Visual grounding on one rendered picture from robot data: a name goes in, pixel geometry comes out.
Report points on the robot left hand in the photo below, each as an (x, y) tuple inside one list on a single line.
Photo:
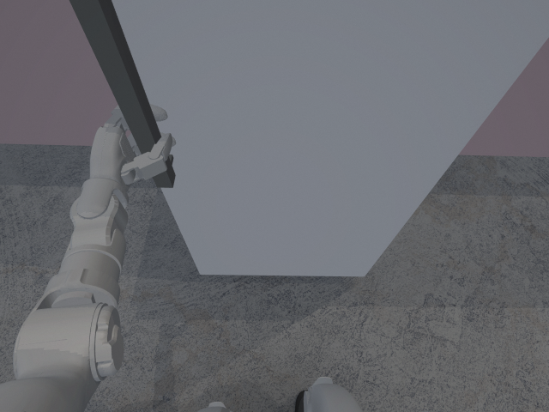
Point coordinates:
[(112, 150)]

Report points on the left robot forearm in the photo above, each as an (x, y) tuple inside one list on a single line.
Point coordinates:
[(94, 259)]

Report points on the right robot thigh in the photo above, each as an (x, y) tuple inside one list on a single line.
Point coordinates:
[(329, 398)]

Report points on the handle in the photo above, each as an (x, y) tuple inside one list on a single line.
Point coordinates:
[(101, 25)]

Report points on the robot left upper arm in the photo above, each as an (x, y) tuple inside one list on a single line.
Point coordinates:
[(63, 355)]

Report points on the fridge door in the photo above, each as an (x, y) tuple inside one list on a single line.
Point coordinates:
[(309, 131)]

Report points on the robot right shin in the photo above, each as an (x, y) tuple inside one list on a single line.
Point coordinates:
[(323, 380)]

